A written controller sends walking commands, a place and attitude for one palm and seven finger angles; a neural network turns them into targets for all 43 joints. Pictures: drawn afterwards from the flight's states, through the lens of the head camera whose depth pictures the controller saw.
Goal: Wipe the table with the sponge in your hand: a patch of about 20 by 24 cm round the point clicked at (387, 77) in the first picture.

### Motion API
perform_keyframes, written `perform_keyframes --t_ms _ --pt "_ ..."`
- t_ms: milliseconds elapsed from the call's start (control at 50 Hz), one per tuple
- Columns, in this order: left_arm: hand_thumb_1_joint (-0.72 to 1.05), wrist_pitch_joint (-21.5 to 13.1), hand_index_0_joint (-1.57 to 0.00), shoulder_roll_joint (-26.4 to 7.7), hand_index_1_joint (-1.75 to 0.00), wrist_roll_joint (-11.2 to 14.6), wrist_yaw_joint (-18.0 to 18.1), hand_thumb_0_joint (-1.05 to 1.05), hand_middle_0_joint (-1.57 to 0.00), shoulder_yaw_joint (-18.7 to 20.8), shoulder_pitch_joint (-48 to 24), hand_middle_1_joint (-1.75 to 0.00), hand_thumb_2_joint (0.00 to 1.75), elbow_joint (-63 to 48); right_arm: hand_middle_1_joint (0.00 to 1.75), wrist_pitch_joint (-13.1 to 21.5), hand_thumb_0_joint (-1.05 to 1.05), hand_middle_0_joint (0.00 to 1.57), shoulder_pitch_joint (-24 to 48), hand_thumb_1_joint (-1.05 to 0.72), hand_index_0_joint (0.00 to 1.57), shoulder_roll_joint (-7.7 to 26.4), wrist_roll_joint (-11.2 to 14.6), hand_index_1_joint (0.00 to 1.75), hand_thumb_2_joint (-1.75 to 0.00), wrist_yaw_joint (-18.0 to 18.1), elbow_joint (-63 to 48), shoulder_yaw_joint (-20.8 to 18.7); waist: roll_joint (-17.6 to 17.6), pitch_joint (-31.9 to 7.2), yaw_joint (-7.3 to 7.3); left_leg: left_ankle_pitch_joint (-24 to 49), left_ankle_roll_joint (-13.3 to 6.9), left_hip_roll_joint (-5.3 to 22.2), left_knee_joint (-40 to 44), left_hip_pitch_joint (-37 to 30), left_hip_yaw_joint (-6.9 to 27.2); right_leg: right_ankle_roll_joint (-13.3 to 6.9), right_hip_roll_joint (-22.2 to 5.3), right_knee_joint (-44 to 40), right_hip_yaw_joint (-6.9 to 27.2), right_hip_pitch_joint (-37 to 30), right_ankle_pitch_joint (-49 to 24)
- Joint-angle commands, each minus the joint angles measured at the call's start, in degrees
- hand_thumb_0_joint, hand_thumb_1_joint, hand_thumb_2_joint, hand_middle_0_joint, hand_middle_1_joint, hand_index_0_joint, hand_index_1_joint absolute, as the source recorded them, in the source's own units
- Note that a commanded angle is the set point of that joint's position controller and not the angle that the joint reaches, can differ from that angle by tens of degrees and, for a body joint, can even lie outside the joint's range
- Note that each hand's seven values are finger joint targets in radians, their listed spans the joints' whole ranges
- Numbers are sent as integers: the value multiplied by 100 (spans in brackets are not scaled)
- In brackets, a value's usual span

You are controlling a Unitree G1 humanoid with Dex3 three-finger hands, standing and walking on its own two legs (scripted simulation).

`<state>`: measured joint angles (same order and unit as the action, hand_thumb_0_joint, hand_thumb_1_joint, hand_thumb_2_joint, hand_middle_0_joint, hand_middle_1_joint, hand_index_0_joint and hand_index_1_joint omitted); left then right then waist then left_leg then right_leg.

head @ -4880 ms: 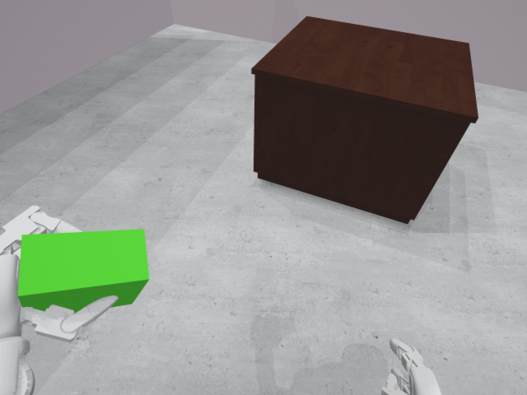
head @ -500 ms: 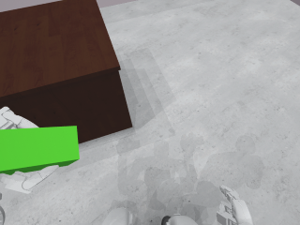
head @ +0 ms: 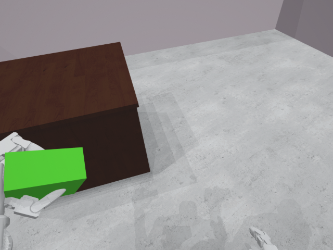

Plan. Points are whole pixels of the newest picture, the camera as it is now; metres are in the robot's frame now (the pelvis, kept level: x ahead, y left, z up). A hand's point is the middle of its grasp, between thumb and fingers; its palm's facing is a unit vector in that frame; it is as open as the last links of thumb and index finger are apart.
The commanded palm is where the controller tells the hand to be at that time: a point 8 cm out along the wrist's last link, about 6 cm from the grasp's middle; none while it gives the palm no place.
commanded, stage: take the last steps up to it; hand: left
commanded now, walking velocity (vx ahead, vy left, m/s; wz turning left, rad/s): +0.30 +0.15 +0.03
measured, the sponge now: (56, 175) +0.21 +0.22 +0.16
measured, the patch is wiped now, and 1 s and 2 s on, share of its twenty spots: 0.00 0.00 0.00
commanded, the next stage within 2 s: come to a stop and stand still in 1.52 s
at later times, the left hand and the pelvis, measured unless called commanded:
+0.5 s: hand (52, 137) +0.28 +0.25 +0.19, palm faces +0.41 -0.79 -0.45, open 9.8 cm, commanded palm +0.23 +0.29 +0.19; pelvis +0.07 +0.01 +0.02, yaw +0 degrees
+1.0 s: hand (69, 102) +0.41 +0.27 +0.18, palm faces +0.41 -0.79 -0.46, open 9.8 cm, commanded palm +0.35 +0.31 +0.19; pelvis +0.19 +0.03 +0.01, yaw +0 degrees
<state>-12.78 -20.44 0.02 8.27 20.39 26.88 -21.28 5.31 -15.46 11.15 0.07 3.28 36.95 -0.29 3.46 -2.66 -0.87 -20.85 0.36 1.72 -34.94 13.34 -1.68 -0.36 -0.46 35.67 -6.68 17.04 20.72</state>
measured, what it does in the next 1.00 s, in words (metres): walks ahead: left foot, then right foot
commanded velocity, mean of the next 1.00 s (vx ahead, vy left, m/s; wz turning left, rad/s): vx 0.30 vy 0.15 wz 0.02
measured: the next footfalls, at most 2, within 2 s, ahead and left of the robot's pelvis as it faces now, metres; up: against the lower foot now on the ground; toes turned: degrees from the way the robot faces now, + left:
left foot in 0.56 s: +0.16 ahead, +0.16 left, +0.00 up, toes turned +7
right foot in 0.86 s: +0.24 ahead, -0.06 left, +0.00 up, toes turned -11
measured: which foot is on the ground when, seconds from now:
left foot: down 0.00-0.00, up 0.02-0.54, down 0.56-0.86, up 0.88-1.00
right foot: down 0.00-0.56, up 0.58-0.84, down 0.86-1.00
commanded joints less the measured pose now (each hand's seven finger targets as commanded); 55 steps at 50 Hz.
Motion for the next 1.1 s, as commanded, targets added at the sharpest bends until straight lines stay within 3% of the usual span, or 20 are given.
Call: perform_keyframes --t_ms 0,20,60,140,320,480,500,520,540,580,620,700,800,820,840,860,880,920,980,1080 --pt "10 -388 -120 -1078 -160 49 82 0 -120 440 -1392 -160 130 -1057 30 272 0 20 960 -90 20 950 14 30 -90 -72 -792 -425 -2098 121 32 -713 -82 -106 -3215 2829 420 -844 -2593 -2654 4435 -1529 1079" --pt "10 -460 -120 -1187 -160 72 49 0 -120 478 -1397 -160 130 -1216 30 265 0 20 1015 -90 20 847 4 30 -90 -98 -754 -403 -1443 534 67 -242 -12 92 -3596 2724 641 -966 -2574 -2771 4392 -872 1371" --pt "10 -591 -120 -1180 -160 96 -4 0 -120 602 -771 -160 130 -1334 30 140 0 20 966 -90 20 641 -34 30 -90 -121 -628 -240 -501 532 94 439 95 275 -3699 2589 466 -884 -2063 -2403 2595 -653 -149" --pt "10 -681 -120 -1265 -160 114 31 0 -120 893 -158 -160 130 -1257 30 41 0 20 961 -90 20 598 -40 30 -90 -106 -676 -263 -704 -5 109 928 142 309 -2884 2509 138 -673 -1672 -2072 1393 -1167 -2013" --pt "10 -569 -120 -1035 -160 168 161 0 -120 733 94 -160 130 -1303 30 194 0 20 776 -90 20 626 27 30 -90 -147 -980 -361 -1338 -241 -13 896 -5 192 -836 2029 -487 -666 -1649 -1763 1284 -1882 -2781" --pt "10 -531 -120 -1120 -160 132 308 0 -120 664 -610 -160 130 -2023 30 201 0 20 731 -90 20 678 1 30 -90 -73 -1088 -393 -838 -268 64 922 -137 -51 846 213 -844 -662 -1548 -831 1132 -1245 -2468" --pt "10 -547 -120 -1129 -160 136 301 0 -120 673 -576 -160 130 -2033 30 201 0 20 624 -90 20 749 18 30 -90 -35 -1075 -435 -295 -379 177 1138 -258 26 1146 -660 -693 -449 -1287 41 857 -694 -2500" --pt "10 -579 -120 -1106 -160 175 289 0 -120 699 -545 -160 130 -2136 30 191 0 20 639 -90 20 835 34 30 -90 -27 -1138 -458 687 -660 212 1776 -695 793 1275 -1601 351 -140 -709 1251 434 240 -1836" --pt "10 -635 -120 -1107 -160 184 275 0 -120 711 -579 -160 130 -2275 30 203 0 20 622 -90 20 783 66 30 -90 -70 -1203 -440 1404 -790 139 3143 -1250 1777 1285 -2258 1735 65 -204 2336 145 1384 958" --pt "10 -564 -120 -1361 -160 209 226 0 -120 910 -281 -160 130 -1942 30 214 0 20 730 -90 20 704 0 30 -90 -35 -1069 -369 1190 -514 165 2752 -1784 2092 1517 -1789 2294 83 -360 3430 521 2170 1524" --pt "10 -584 -120 -1264 -160 192 160 0 -120 849 -246 -160 130 -2203 30 289 0 20 765 -90 20 680 52 30 -90 -54 -930 -379 661 -99 122 2151 -1623 1837 1608 -1170 1616 145 -578 3191 550 2281 1053" --pt "10 -579 -120 -1084 -160 195 86 0 -120 777 -116 -160 130 -2311 30 451 0 20 780 -90 20 672 47 30 -90 -89 -885 -296 896 -74 52 2020 -1085 1257 1743 -154 268 204 -465 1588 -94 887 136" --pt "10 -397 -120 -945 -160 181 75 0 -120 690 -234 -160 130 -1539 30 416 0 20 749 -90 20 687 70 30 -90 12 -805 -258 352 -307 32 1751 -685 1038 561 256 -153 136 -158 -496 -468 -848 -556" --pt "10 -389 -120 -1022 -160 134 72 0 -120 705 -366 -160 130 -1431 30 368 0 20 770 -90 20 651 83 30 -90 21 -774 -273 -267 -376 -12 1307 -561 836 -416 809 -257 -65 -584 -984 185 -1455 -704" --pt "10 -382 -120 -1211 -160 92 85 0 -120 831 -401 -160 130 -1316 30 306 0 20 739 -90 20 551 79 30 -90 8 -821 -284 -1731 -503 19 304 -275 133 -2001 1941 -731 -637 -1789 -1444 2310 -2115 -1062" --pt "10 -394 -120 -1295 -160 210 85 0 -120 995 -528 -160 130 -1234 30 323 0 20 843 -90 20 661 65 30 -90 -49 -903 -337 -2295 -437 -36 -903 -96 -102 -3281 2699 -153 -1068 -2731 -1981 3971 -2120 -1048" --pt "10 -480 -120 -1263 -160 236 57 0 -120 885 -754 -160 130 -1534 30 319 0 20 859 -90 20 729 39 30 -90 -103 -820 -395 -1824 -184 -4 -709 -3 118 -3881 2762 419 -1188 -2883 -2133 4017 -1737 -669" --pt "10 -598 -120 -1203 -160 164 29 0 -120 839 -674 -160 130 -1807 30 199 0 20 936 -90 20 573 20 30 -90 -141 -730 -246 -778 0 46 -208 71 408 -4006 2816 501 -1107 -2572 -1915 2707 -1348 -1183" --pt "10 -662 -120 -1083 -160 85 74 0 -120 752 -328 -160 130 -1837 30 109 0 20 905 -90 20 614 -10 30 -90 -153 -734 -236 -1019 -97 125 321 113 527 -2985 2367 205 -746 -2054 -1693 1053 -1005 -2526" --pt "10 -599 -120 -1196 -160 115 248 0 -120 954 19 -160 130 -2278 30 181 0 20 840 -90 20 501 -49 30 -90 -104 -1027 -308 -1185 -386 -60 481 27 171 -487 1150 -768 -690 -1829 -1379 685 -1243 -2955"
